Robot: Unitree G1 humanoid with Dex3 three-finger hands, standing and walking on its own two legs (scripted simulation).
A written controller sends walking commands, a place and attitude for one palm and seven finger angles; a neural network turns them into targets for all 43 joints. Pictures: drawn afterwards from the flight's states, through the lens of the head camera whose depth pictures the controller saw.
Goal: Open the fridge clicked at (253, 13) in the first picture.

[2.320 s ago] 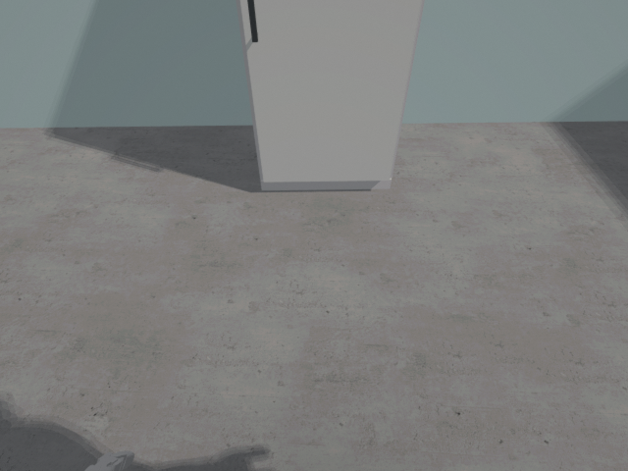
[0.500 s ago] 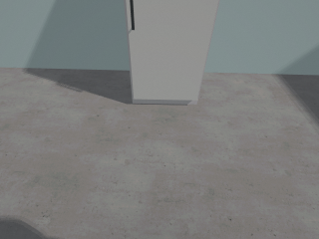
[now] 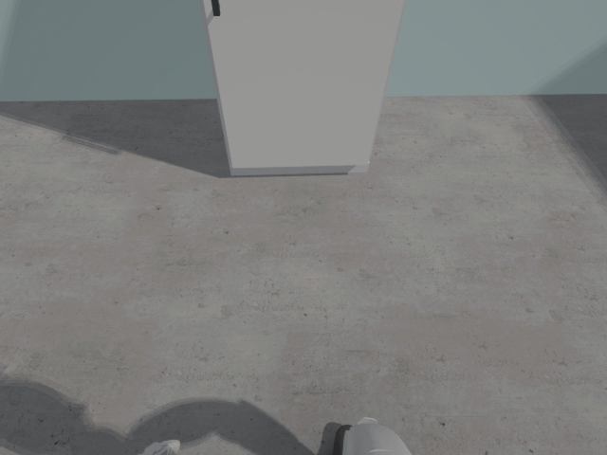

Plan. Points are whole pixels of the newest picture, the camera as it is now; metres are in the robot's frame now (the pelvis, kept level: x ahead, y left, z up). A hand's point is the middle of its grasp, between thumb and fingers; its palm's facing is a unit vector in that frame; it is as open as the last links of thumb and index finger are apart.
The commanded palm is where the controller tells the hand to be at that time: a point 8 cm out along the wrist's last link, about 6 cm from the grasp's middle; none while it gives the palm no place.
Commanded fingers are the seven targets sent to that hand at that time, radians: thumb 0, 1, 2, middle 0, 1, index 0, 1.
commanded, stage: walk to a spot facing it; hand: left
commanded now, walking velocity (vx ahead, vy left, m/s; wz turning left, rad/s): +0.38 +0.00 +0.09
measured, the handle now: out of the picture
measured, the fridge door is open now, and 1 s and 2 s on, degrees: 0 0 0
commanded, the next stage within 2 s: take the last steps up to it in 0.88 s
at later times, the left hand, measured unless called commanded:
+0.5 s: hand out of the picture +0.14 +0.19 -0.19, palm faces +0.20 -0.97 -0.14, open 7.3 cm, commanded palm none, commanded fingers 0.00 0.90 0.90 -0.20 -0.30 -0.20 -0.30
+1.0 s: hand (208, 241) +0.53 +0.20 -0.16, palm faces +0.00 -0.98 -0.20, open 7.4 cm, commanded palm none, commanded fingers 0.00 0.90 0.90 -0.20 -0.30 -0.20 -0.30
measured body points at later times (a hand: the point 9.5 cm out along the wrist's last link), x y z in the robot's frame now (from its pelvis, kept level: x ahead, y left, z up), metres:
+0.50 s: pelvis +0.22 +0.02 +0.00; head +0.22 +0.06 +0.45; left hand +0.13 +0.24 -0.17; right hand +0.35 -0.20 -0.12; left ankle +0.28 +0.12 -0.73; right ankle +0.15 -0.12 -0.72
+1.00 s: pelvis +0.44 +0.01 +0.00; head +0.46 +0.00 +0.44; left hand +0.53 +0.25 -0.14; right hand +0.32 -0.18 -0.16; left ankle +0.28 +0.12 -0.73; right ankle +0.57 -0.08 -0.72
